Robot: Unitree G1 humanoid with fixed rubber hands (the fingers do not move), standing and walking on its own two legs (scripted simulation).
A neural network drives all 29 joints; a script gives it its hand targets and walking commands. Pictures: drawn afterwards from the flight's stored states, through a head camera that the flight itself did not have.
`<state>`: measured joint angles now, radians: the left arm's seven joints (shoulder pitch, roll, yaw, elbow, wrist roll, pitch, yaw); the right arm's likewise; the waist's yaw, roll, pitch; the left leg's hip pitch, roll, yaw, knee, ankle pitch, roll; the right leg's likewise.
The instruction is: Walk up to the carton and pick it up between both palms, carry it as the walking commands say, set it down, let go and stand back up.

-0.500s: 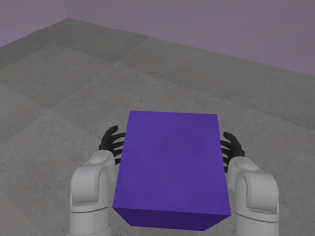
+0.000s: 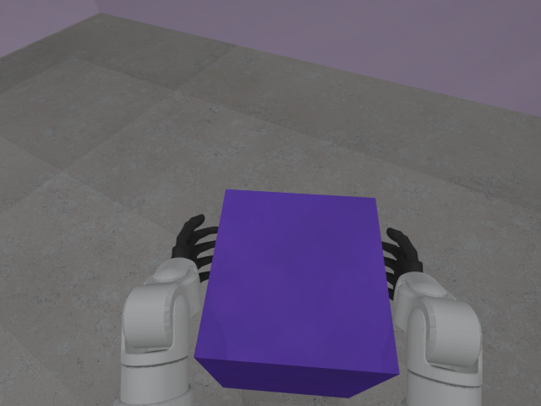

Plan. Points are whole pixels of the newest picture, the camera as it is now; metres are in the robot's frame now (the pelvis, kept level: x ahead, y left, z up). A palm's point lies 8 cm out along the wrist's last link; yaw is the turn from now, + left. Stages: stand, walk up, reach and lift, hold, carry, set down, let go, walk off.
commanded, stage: carry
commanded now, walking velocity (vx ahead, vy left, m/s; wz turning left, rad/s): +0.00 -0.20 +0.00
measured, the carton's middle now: (291, 301) +0.28 +0.00 +0.01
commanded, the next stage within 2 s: none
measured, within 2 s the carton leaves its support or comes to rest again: neither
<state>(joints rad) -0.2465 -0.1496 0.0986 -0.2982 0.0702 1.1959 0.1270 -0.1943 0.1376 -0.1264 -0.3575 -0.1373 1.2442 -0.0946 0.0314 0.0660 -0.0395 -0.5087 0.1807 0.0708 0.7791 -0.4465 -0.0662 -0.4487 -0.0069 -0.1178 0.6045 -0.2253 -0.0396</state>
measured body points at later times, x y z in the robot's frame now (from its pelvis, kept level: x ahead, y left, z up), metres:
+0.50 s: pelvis -0.07 -0.15 +0.00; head -0.06 -0.16 +0.45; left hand +0.22 -0.01 +0.08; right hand +0.21 -0.30 +0.07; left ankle -0.07 +0.00 -0.69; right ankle -0.02 -0.22 -0.72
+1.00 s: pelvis -0.15 -0.30 +0.00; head -0.13 -0.31 +0.45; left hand +0.15 -0.16 +0.08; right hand +0.13 -0.45 +0.06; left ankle -0.14 -0.14 -0.69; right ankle -0.09 -0.38 -0.72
